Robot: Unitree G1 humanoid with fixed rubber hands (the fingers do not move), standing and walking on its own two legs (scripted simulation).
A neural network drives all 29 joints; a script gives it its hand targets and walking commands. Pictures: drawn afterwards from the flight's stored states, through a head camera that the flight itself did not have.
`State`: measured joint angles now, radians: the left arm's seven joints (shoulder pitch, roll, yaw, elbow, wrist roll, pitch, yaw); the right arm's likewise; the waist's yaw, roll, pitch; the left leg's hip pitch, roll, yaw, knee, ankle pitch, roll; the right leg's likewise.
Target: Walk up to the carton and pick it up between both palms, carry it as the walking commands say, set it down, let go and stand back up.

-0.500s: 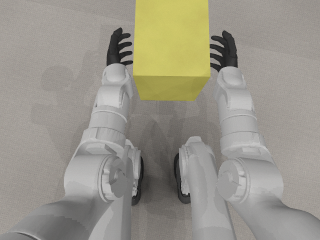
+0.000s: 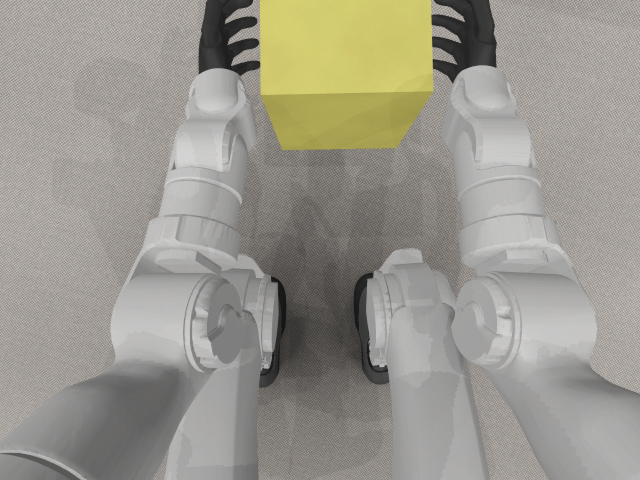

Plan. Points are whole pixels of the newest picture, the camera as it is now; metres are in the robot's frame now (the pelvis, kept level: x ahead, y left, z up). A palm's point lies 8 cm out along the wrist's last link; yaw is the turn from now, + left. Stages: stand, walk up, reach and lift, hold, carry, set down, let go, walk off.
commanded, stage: set down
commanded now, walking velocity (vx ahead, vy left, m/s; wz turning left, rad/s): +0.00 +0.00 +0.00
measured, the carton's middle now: (340, 36) +0.59 -0.04 -0.23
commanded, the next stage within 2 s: none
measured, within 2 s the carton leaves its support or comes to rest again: neither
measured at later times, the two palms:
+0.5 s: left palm (232, 71) +0.54 +0.10 -0.20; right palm (449, 72) +0.53 -0.17 -0.20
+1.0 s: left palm (229, 72) +0.54 +0.10 -0.21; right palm (451, 72) +0.54 -0.17 -0.21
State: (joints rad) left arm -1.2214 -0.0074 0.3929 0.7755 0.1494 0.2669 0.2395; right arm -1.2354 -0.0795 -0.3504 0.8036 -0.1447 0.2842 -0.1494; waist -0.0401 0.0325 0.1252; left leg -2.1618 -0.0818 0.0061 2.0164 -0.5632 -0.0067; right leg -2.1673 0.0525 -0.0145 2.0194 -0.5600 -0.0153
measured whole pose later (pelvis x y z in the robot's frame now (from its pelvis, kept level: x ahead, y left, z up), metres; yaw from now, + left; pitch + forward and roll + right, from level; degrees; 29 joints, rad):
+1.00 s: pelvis -0.01 +0.00 -0.05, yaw +1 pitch +32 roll +1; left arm -1.50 0.16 0.37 0.99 0.06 0.22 0.11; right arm -1.50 -0.23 -0.34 0.97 -0.12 0.25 -0.01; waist -0.05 0.05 0.44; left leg -2.20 -0.11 0.02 2.20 -0.56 -0.02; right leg -2.20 0.04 -0.01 2.21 -0.57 -0.01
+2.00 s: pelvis -0.02 +0.00 -0.06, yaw +0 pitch +29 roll +0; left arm -1.53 0.20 0.38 1.08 0.08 0.19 0.02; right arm -1.52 -0.26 -0.38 1.03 -0.17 0.22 0.09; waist -0.05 0.06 0.51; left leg -2.17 -0.11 0.01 2.23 -0.57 -0.01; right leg -2.17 0.05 -0.02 2.23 -0.57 -0.01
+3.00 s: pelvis +0.01 +0.00 -0.05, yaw +0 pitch +36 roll +1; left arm -1.42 0.26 0.14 1.03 -0.13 0.08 0.16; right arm -1.44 -0.37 -0.15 1.10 0.16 0.07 -0.07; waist -0.03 0.02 0.35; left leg -2.23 -0.09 0.01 2.22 -0.63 -0.02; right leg -2.24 0.06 -0.02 2.23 -0.62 -0.01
